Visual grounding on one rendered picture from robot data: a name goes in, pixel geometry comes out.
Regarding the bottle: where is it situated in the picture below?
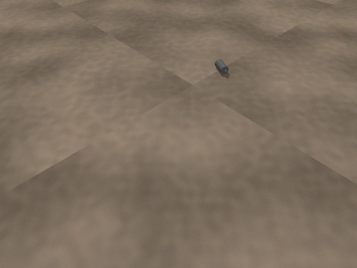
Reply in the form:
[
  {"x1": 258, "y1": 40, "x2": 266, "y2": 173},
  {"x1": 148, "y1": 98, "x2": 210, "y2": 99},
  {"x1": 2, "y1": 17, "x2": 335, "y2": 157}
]
[{"x1": 215, "y1": 59, "x2": 229, "y2": 74}]

